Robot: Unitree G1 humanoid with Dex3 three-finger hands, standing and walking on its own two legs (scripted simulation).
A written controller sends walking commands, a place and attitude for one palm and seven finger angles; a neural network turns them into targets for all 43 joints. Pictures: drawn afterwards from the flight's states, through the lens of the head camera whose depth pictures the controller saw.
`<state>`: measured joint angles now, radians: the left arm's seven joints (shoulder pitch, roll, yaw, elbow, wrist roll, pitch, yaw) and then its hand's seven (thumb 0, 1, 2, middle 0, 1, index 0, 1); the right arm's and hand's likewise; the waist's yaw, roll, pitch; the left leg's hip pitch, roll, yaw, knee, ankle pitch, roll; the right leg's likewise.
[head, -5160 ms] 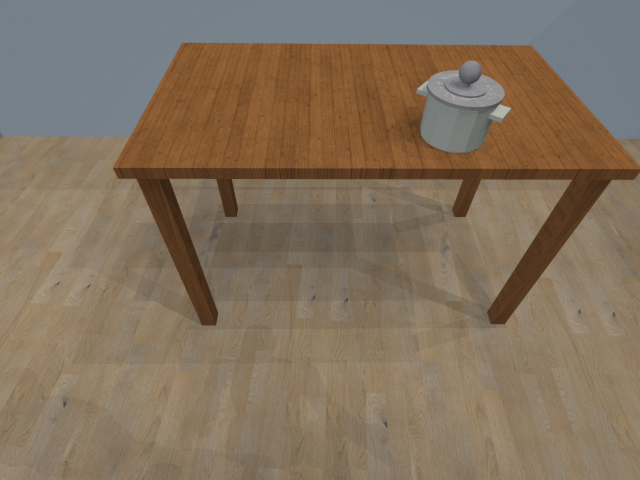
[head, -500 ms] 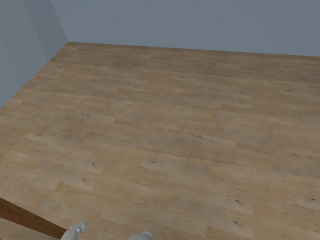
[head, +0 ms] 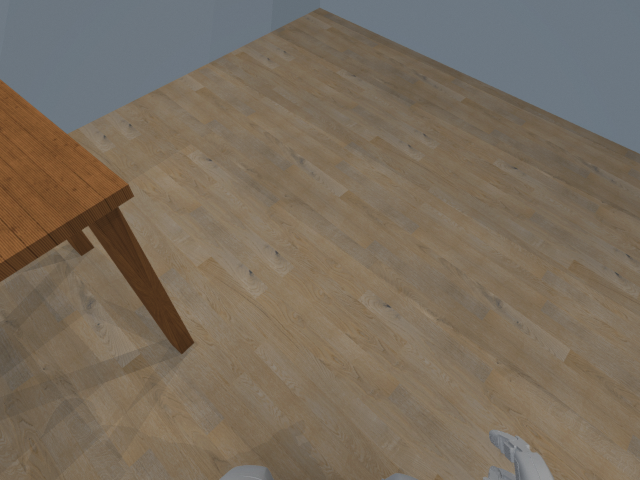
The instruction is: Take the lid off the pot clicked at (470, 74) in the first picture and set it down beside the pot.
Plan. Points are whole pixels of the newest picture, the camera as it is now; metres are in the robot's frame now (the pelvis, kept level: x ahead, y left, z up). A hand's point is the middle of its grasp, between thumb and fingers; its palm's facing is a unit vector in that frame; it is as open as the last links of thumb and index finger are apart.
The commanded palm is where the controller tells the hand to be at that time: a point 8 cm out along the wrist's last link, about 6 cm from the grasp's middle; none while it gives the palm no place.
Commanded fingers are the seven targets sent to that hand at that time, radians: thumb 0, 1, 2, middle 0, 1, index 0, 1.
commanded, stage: turn to face it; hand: left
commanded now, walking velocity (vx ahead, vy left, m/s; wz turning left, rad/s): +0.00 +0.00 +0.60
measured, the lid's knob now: out of the picture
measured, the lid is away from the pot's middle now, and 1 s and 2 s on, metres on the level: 0.00 0.00 0.00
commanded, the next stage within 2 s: take the last steps up to it in 1.56 s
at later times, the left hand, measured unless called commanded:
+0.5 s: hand out of the picture +0.08 +0.20 -0.12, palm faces +0.26 -0.92 -0.31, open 7.4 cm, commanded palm none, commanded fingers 0.00 0.90 0.90 -0.20 -0.30 -0.20 -0.30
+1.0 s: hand out of the picture -0.12 +0.21 -0.17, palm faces +0.61 -0.75 -0.27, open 7.4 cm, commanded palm none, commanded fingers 0.00 0.90 0.90 -0.20 -0.30 -0.20 -0.30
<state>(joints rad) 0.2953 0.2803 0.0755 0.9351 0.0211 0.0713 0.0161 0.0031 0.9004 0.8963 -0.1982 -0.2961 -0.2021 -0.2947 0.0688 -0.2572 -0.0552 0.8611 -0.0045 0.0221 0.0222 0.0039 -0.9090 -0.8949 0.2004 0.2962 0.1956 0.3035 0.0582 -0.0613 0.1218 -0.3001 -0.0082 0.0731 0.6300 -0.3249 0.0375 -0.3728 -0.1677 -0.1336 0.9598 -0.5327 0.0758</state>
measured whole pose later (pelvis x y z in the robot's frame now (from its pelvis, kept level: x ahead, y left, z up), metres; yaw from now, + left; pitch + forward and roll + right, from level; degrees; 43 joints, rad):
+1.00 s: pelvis -0.01 +0.00 +0.00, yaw +36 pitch +0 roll +0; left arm 0.24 0.29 0.08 0.92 0.02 0.08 0.02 0.00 0.90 0.90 -0.20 -0.30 -0.20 -0.29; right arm 0.12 -0.25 -0.06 0.87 -0.01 0.02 0.01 0.00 -0.91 -0.89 0.20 0.30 0.20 0.30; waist 0.03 -0.05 0.11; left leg -0.31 -0.01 0.05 0.62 -0.32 0.05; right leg -0.42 -0.14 -0.10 1.08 -0.55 0.08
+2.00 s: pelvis +0.00 +0.02 +0.01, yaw +59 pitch +0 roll +0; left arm 0.42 0.23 0.06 1.07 0.03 0.01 0.00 0.00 0.90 0.90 -0.20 -0.30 -0.20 -0.29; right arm 0.14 -0.21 -0.04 0.95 -0.02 -0.02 0.02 0.00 -0.91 -0.90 0.20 0.30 0.20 0.30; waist 0.07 -0.03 0.03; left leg -0.20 -0.01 0.07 0.51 -0.31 0.02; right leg -0.21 -0.10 -0.15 0.62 -0.41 0.01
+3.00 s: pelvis +0.10 +0.23 +0.00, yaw +58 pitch +0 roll +0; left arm 0.23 0.20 0.05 0.98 0.02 0.03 0.04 0.00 0.90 0.90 -0.20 -0.30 -0.20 -0.29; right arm 0.13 -0.19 -0.05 0.98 0.00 0.01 -0.02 0.00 -0.92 -0.89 0.20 0.30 0.20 0.30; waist 0.03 -0.02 0.08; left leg -0.26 0.00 0.02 0.55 -0.27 -0.01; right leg -0.33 -0.03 -0.07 0.60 -0.28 -0.01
